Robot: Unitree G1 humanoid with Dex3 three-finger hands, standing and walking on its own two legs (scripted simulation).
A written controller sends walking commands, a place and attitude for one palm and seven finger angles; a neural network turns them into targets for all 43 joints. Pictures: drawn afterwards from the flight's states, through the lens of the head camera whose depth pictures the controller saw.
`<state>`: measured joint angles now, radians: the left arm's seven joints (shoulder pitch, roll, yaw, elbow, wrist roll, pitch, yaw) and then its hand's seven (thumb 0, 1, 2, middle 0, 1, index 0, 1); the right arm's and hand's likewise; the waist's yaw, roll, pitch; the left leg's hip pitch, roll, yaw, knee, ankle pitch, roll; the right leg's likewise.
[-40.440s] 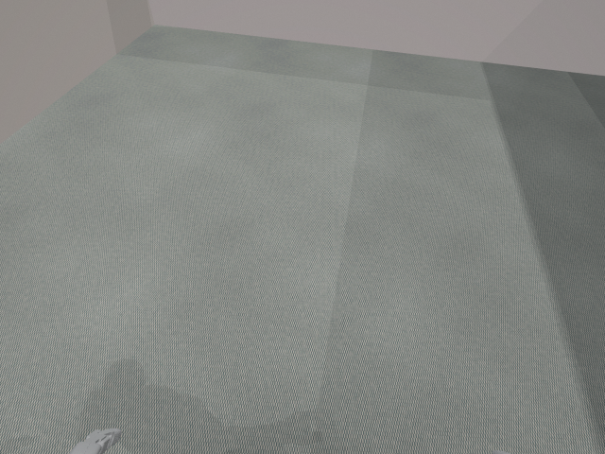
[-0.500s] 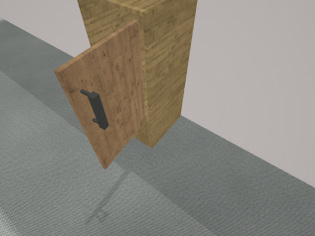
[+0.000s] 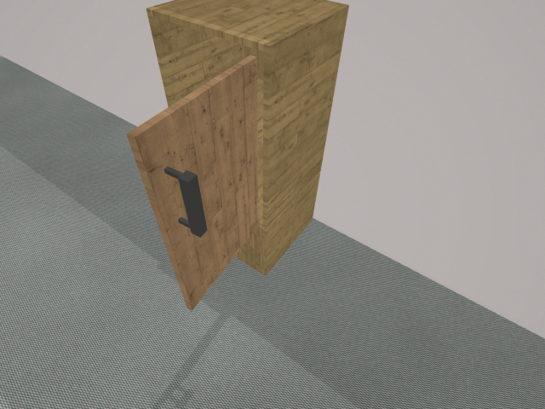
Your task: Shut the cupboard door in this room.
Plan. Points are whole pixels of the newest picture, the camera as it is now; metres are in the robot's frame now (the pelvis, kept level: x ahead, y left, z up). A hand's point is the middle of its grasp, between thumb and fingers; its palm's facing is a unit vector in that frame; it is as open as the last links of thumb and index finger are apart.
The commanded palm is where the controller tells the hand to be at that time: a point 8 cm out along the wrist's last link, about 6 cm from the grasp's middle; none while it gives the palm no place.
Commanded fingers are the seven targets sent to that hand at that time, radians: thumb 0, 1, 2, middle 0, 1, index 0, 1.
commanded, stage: shuffle to correct the standing spot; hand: left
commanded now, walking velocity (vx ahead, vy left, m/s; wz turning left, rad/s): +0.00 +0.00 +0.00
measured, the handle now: (185, 202) +0.48 +0.21 +0.00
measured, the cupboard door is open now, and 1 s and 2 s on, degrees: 96 96 96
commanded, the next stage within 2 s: none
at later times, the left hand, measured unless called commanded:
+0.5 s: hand out of the picture -0.04 +0.12 -0.17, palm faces +0.20 -0.96 -0.21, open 7.4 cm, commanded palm none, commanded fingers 0.00 0.90 0.90 -0.20 -0.30 -0.20 -0.30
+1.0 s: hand (191, 382) +0.20 +0.16 -0.16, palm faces +0.36 -0.91 -0.19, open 7.4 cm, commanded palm none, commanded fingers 0.00 0.90 0.90 -0.20 -0.30 -0.20 -0.30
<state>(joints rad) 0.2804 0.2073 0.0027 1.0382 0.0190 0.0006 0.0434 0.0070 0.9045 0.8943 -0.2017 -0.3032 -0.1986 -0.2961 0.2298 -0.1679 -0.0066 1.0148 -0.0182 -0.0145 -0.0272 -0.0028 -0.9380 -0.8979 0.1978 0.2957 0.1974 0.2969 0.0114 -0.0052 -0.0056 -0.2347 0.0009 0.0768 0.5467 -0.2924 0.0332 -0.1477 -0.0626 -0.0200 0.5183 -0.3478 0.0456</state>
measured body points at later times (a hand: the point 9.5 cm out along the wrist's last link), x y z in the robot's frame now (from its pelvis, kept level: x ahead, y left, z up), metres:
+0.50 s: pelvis +0.04 -0.04 +0.00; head +0.06 -0.03 +0.45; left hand -0.05 +0.17 -0.15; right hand +0.08 -0.28 -0.15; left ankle +0.03 +0.08 -0.67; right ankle -0.04 -0.14 -0.73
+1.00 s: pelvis +0.18 -0.05 +0.00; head +0.20 -0.04 +0.45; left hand +0.18 +0.21 -0.14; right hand +0.30 -0.27 -0.14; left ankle +0.12 +0.05 -0.73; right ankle +0.35 -0.18 -0.68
